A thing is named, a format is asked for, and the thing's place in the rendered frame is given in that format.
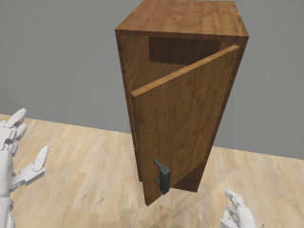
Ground left robot forearm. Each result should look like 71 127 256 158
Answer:
0 197 15 228

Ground robot left hand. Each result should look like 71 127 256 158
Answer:
0 108 48 198

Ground handle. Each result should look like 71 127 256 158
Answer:
153 158 171 195

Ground robot right hand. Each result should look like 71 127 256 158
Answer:
220 188 257 228

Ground cupboard door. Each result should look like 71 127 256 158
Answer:
130 45 240 207

